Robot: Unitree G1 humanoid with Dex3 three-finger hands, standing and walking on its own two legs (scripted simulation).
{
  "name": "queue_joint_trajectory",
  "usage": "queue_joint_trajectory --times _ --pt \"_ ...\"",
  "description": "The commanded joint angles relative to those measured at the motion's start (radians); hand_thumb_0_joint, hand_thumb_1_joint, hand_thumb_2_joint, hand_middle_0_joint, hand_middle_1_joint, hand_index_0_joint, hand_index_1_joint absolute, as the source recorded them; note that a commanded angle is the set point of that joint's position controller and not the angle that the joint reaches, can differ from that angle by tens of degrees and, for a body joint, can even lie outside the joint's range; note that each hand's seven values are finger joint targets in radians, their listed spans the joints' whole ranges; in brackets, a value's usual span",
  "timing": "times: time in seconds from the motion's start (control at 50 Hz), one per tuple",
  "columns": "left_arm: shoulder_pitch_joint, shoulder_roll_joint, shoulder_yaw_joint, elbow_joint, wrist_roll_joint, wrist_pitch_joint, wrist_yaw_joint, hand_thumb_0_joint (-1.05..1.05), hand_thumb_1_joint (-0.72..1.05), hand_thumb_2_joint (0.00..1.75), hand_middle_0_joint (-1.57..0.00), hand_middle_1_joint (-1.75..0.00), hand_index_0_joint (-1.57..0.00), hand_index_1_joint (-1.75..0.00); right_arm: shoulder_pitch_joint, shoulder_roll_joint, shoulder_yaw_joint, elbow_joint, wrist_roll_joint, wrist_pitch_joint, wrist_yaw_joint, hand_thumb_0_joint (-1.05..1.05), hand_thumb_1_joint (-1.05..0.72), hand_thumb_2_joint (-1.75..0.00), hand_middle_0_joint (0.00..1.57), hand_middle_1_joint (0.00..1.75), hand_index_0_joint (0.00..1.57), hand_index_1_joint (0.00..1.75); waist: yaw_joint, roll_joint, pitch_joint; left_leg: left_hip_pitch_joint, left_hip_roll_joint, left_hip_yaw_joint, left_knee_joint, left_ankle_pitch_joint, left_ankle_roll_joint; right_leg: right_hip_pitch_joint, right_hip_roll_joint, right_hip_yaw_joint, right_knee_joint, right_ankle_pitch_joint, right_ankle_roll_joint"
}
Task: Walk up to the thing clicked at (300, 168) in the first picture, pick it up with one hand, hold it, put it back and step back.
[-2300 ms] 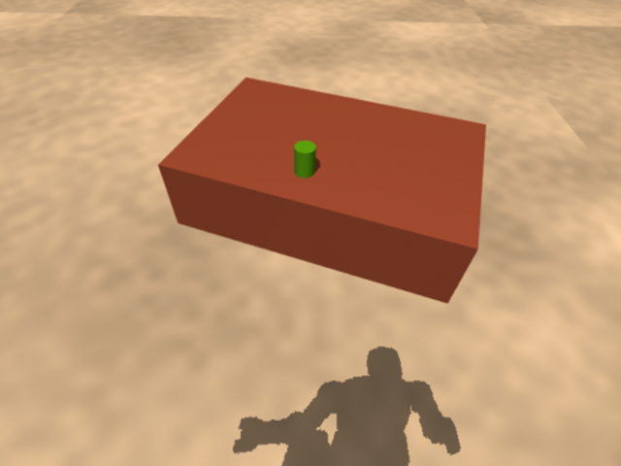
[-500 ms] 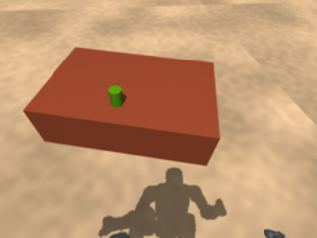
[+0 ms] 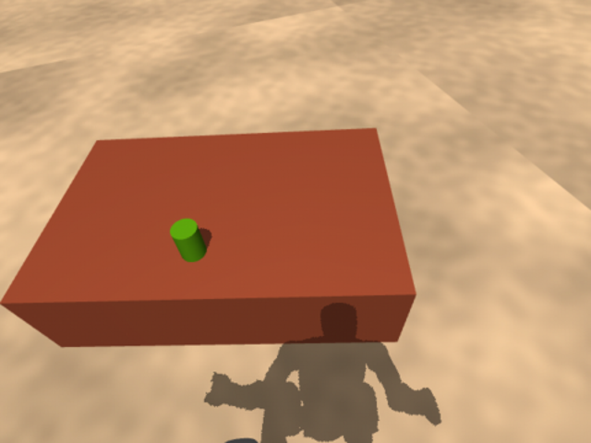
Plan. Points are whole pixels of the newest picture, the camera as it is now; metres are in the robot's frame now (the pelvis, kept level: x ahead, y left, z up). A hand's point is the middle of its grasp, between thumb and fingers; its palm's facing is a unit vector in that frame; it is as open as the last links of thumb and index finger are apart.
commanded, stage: walk up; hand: left
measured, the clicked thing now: (189, 240) +0.72 +0.34 -0.37
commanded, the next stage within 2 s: stand in 1.84 s
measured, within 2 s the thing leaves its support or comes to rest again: neither
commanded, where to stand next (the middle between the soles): +0.24 +0.09 m, yaw -2 degrees
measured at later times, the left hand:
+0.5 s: hand (68, 399) +0.23 +0.38 -0.14, palm faces -0.12 -0.90 -0.42, open 7.4 cm
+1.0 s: hand (112, 345) +0.32 +0.34 -0.14, palm faces -0.07 -0.95 -0.32, open 7.4 cm
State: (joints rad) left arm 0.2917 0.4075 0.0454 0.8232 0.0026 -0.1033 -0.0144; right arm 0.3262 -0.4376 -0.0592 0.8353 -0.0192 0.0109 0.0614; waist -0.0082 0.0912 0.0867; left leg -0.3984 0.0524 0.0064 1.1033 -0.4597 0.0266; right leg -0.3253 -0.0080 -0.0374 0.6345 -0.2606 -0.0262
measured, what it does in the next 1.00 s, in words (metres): walks ahead: left foot, then right foot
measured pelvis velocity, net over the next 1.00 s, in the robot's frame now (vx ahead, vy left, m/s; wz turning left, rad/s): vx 0.19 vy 0.10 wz -0.06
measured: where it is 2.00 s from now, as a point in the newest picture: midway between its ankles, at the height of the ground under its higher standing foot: outside the picture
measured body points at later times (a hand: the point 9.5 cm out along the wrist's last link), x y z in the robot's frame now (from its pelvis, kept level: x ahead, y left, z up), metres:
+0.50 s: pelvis +0.15 +0.09 +0.00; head +0.18 +0.10 +0.45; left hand +0.23 +0.42 -0.11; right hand +0.18 -0.23 -0.10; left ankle +0.17 +0.21 -0.72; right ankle +0.20 -0.03 -0.69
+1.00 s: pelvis +0.19 +0.10 +0.01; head +0.20 +0.11 +0.46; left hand +0.32 +0.39 -0.12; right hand +0.26 -0.21 -0.11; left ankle +0.17 +0.21 -0.72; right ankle +0.24 -0.03 -0.72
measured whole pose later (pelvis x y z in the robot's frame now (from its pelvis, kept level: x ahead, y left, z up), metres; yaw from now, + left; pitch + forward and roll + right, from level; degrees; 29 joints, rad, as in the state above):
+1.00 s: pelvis +0.19 +0.10 +0.01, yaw -4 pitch -3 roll +0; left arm 0.05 0.35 0.00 1.06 0.00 -0.01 -0.01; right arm 0.11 -0.35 0.01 1.07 0.00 -0.03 0.01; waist 0.00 -0.02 0.08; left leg -0.16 0.02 0.06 0.52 -0.31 0.01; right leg -0.27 -0.03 -0.03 0.50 -0.18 0.00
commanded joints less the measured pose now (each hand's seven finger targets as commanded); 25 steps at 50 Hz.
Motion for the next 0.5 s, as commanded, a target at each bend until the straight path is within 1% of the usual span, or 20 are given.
queue_joint_trajectory --times 0.0,0.06,0.12,0.14,0.16,0.18,0.2,0.22,0.24,0.26,0.28,0.3,0.32,0.34,0.36,0.4,0.42,0.44,0.46,0.48 --pt "0.075 0.306 0.091 -0.056 -0.004 -0.019 0.027 0.00 0.90 0.90 -0.20 -0.30 -0.20 -0.30 0.049 -0.190 -0.072 -0.074 -0.005 -0.030 0.001 0.00 -0.90 -0.90 0.20 0.30 0.20 0.30 0.014 -0.239 -0.038 -0.178 0.068 -0.049 -0.049 0.096 -0.020 0.120 -0.247 0.312 -0.289 0.087 -0.210" --pt "0.074 0.327 0.100 -0.068 0.005 -0.023 0.029 0.00 0.90 0.90 -0.20 -0.30 -0.20 -0.30 -0.020 -0.176 -0.077 -0.101 -0.012 -0.028 0.017 0.00 -0.90 -0.90 0.20 0.30 0.20 0.30 0.027 -0.248 -0.029 -0.144 0.085 -0.028 -0.187 0.110 -0.030 0.066 -0.249 0.269 -0.281 0.039 -0.217" --pt "0.065 0.341 0.100 -0.074 0.007 -0.025 0.030 0.00 0.90 0.90 -0.20 -0.30 -0.20 -0.30 -0.058 -0.169 -0.082 -0.112 -0.013 -0.038 0.025 0.00 -0.90 -0.90 0.20 0.30 0.20 0.30 0.028 -0.251 -0.045 -0.050 0.075 0.001 -0.320 0.154 -0.023 0.022 -0.237 0.233 -0.238 0.026 -0.199" --pt "0.051 0.347 0.097 -0.072 0.007 -0.023 0.031 0.00 0.90 0.90 -0.20 -0.30 -0.20 -0.30 -0.048 -0.170 -0.087 -0.106 -0.014 -0.041 0.025 0.00 -0.90 -0.90 0.20 0.30 0.20 0.30 0.013 -0.248 -0.057 0.006 0.064 0.020 -0.349 0.164 -0.019 -0.006 -0.233 0.220 -0.217 0.015 -0.189" --pt "0.028 0.350 0.095 -0.072 0.007 -0.018 0.031 0.00 0.90 0.90 -0.20 -0.30 -0.20 -0.30 -0.020 -0.173 -0.094 -0.095 -0.015 -0.043 0.025 0.00 -0.90 -0.90 0.20 0.30 0.20 0.30 -0.014 -0.245 -0.063 0.087 0.049 0.049 -0.377 0.169 -0.014 -0.064 -0.229 0.208 -0.194 -0.014 -0.177" --pt "0.013 0.345 0.091 -0.071 0.006 -0.011 0.031 0.00 0.90 0.90 -0.20 -0.30 -0.20 -0.30 0.021 -0.173 -0.100 -0.079 -0.014 -0.045 0.024 0.00 -0.90 -0.90 0.20 0.30 0.20 0.30 -0.048 -0.219 -0.067 0.196 0.024 0.080 -0.442 0.188 -0.010 -0.136 -0.214 0.182 -0.135 -0.040 -0.159" --pt "0.013 0.310 0.076 -0.071 0.012 -0.004 0.032 0.00 0.90 0.90 -0.20 -0.30 -0.20 -0.30 0.078 -0.193 -0.112 -0.055 -0.016 -0.049 0.020 0.00 -0.90 -0.90 0.20 0.30 0.20 0.30 -0.085 -0.151 -0.078 0.312 -0.012 0.091 -0.468 0.164 -0.004 -0.214 -0.176 0.150 -0.036 -0.076 -0.128" --pt "0.053 0.247 0.054 -0.068 0.019 0.002 0.032 0.00 0.90 0.90 -0.20 -0.30 -0.20 -0.30 0.165 -0.238 -0.129 -0.030 -0.022 -0.054 0.013 0.00 -0.90 -0.90 0.20 0.30 0.20 0.30 -0.126 0.023 -0.117 0.419 -0.004 0.027 -0.549 0.040 0.022 -0.270 -0.110 0.083 0.202 -0.071 -0.096" --pt "0.077 0.161 0.030 -0.082 -0.002 0.001 0.032 0.00 0.90 0.90 -0.20 -0.30 -0.20 -0.30 0.195 -0.327 -0.144 -0.052 -0.031 -0.064 0.005 0.00 -0.90 -0.90 0.20 0.30 0.20 0.30 -0.128 0.291 -0.093 0.432 0.272 -0.467 -0.797 -0.188 0.105 -0.455 0.052 0.000 0.511 -0.218 -0.022" --pt "0.057 0.252 0.049 -0.058 0.001 0.007 0.050 0.00 0.90 0.90 -0.20 -0.30 -0.20 -0.30 0.138 -0.366 -0.146 -0.075 0.003 -0.065 0.006 0.00 -0.90 -0.90 0.20 0.30 0.20 0.30 -0.105 0.196 -0.066 0.336 0.394 -0.667 -0.873 -0.257 0.236 -0.472 0.013 0.080 0.594 -0.334 -0.033" --pt "0.032 0.285 0.046 -0.047 0.000 0.004 0.053 0.00 0.90 0.90 -0.20 -0.30 -0.20 -0.30 0.081 -0.336 -0.138 -0.088 0.006 -0.059 0.001 0.00 -0.90 -0.90 0.20 0.30 0.20 0.30 -0.071 0.071 0.001 0.219 0.378 -0.574 -0.862 -0.213 0.256 -0.444 -0.023 0.115 0.634 -0.277 -0.031" --pt "0.062 0.275 0.051 -0.021 -0.007 0.001 0.045 0.00 0.90 0.90 -0.20 -0.30 -0.20 -0.30 0.028 -0.292 -0.117 -0.097 0.008 -0.062 -0.006 0.00 -0.90 -0.90 0.20 0.30 0.20 0.30 -0.035 0.035 0.033 0.169 0.327 -0.465 -0.840 -0.163 0.239 -0.401 -0.045 0.119 0.607 -0.222 -0.029" --pt "0.094 0.271 0.053 0.005 -0.008 -0.002 0.036 0.00 0.90 0.90 -0.20 -0.30 -0.20 -0.30 -0.012 -0.267 -0.102 -0.099 0.008 -0.067 -0.014 0.00 -0.90 -0.90 0.20 0.30 0.20 0.30 -0.006 0.044 0.032 0.154 0.288 -0.383 -0.814 -0.118 0.215 -0.360 -0.077 0.105 0.534 -0.179 -0.025" --pt "0.104 0.266 0.054 0.023 -0.004 -0.002 0.026 0.00 0.90 0.90 -0.20 -0.30 -0.20 -0.30 -0.020 -0.263 -0.095 -0.090 0.010 -0.072 -0.019 0.00 -0.90 -0.90 0.20 0.30 0.20 0.30 -0.003 0.079 0.023 0.143 0.255 -0.295 -0.785 0.029 0.200 -0.313 -0.090 0.076 0.448 -0.167 -0.019" --pt "0.119 0.241 0.050 0.033 -0.002 0.004 0.018 0.00 0.90 0.90 -0.20 -0.30 -0.20 -0.30 -0.015 -0.259 -0.086 -0.081 0.012 -0.076 -0.024 0.00 -0.90 -0.90 0.20 0.30 0.20 0.30 0.003 0.091 0.000 0.147 0.239 -0.230 -0.758 0.166 0.204 -0.264 -0.082 0.046 0.380 -0.165 -0.007" --pt "0.088 0.207 0.048 0.022 0.007 0.015 0.013 0.00 0.90 0.90 -0.20 -0.30 -0.20 -0.30 0.009 -0.244 -0.074 -0.079 0.007 -0.079 -0.035 0.00 -0.90 -0.90 0.20 0.30 0.20 0.30 -0.009 0.087 -0.038 0.184 0.239 -0.182 -0.703 0.464 0.217 -0.204 -0.067 0.022 0.286 -0.168 0.007" --pt "0.069 0.187 0.048 0.016 0.007 0.020 0.014 0.00 0.90 0.90 -0.20 -0.30 -0.20 -0.30 0.012 -0.236 -0.065 -0.075 0.008 -0.081 -0.040 0.00 -0.90 -0.90 0.20 0.30 0.20 0.30 -0.004 0.082 -0.045 0.165 0.254 -0.157 -0.675 0.612 0.218 -0.161 -0.064 0.015 0.244 -0.137 0.004" --pt "0.063 0.177 0.046 0.012 0.006 0.024 0.017 0.00 0.90 0.90 -0.20 -0.30 -0.20 -0.30 -0.007 -0.230 -0.058 -0.076 0.010 -0.082 -0.045 0.00 -0.90 -0.90 0.20 0.30 0.20 0.30 0.007 0.073 -0.063 0.165 0.250 -0.122 -0.635 0.737 0.209 -0.117 -0.057 0.009 0.190 -0.101 -0.003" --pt "0.052 0.169 0.048 0.018 0.005 0.027 0.021 0.00 0.90 0.90 -0.20 -0.30 -0.20 -0.30 -0.023 -0.222 -0.048 -0.074 0.016 -0.079 -0.048 0.00 -0.90 -0.90 0.20 0.30 0.20 0.30 0.017 0.069 -0.078 0.140 0.249 -0.107 -0.587 0.831 0.191 -0.056 -0.038 -0.003 0.157 -0.067 -0.010" --pt "0.047 0.163 0.051 0.021 0.004 0.032 0.023 0.00 0.90 0.90 -0.20 -0.30 -0.20 -0.30 -0.033 -0.214 -0.042 -0.072 0.022 -0.075 -0.054 0.00 -0.90 -0.90 0.20 0.30 0.20 0.30 0.020 0.052 -0.101 0.144 0.228 -0.077 -0.541 0.854 0.169 -0.023 -0.022 -0.014 0.111 -0.023 -0.019"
